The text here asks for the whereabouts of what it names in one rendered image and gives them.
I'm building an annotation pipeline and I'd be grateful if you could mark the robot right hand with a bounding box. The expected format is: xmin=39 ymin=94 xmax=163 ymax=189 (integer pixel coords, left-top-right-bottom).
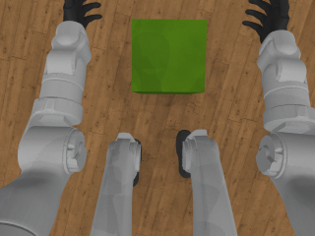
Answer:
xmin=242 ymin=0 xmax=289 ymax=44

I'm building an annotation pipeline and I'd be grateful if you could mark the robot left hand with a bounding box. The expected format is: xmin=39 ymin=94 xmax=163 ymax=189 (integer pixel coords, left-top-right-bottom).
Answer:
xmin=63 ymin=0 xmax=102 ymax=30

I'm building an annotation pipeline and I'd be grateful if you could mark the robot left upper arm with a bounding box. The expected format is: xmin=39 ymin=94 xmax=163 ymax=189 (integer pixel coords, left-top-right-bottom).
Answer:
xmin=0 ymin=126 xmax=87 ymax=236

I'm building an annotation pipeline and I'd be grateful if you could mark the left robot forearm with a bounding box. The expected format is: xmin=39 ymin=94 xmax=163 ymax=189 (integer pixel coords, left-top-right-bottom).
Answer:
xmin=18 ymin=21 xmax=92 ymax=169

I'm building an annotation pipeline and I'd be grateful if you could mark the robot left foot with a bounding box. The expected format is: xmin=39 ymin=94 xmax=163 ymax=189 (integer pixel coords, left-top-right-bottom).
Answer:
xmin=133 ymin=139 xmax=142 ymax=187

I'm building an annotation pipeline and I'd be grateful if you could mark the carton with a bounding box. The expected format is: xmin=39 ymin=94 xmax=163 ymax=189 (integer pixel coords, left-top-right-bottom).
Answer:
xmin=131 ymin=19 xmax=208 ymax=94

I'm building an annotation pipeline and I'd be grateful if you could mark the right robot forearm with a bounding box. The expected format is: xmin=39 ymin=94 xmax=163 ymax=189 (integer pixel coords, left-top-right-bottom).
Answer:
xmin=257 ymin=29 xmax=315 ymax=136

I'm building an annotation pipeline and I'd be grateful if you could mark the robot right upper arm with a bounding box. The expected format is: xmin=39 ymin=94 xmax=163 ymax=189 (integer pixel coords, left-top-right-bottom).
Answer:
xmin=256 ymin=131 xmax=315 ymax=236

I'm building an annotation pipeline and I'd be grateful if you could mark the right robot shin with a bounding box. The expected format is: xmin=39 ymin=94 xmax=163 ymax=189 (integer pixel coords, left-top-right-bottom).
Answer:
xmin=182 ymin=129 xmax=220 ymax=172

